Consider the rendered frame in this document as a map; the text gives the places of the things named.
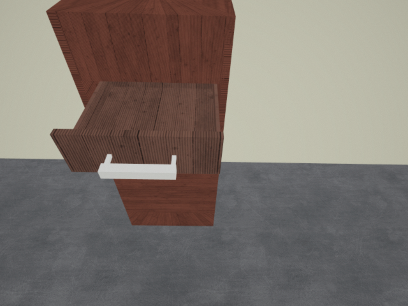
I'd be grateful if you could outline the cabinet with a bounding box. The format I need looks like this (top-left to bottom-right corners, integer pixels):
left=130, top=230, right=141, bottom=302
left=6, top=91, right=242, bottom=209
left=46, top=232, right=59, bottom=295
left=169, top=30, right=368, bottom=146
left=46, top=0, right=236, bottom=226

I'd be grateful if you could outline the handle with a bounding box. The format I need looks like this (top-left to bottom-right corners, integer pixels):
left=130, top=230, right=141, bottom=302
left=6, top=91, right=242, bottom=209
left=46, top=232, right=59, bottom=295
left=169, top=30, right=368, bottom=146
left=98, top=154, right=177, bottom=180

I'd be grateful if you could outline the drawer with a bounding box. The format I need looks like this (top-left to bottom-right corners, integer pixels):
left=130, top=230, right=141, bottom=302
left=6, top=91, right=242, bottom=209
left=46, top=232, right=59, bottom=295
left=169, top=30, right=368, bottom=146
left=50, top=81, right=224, bottom=174

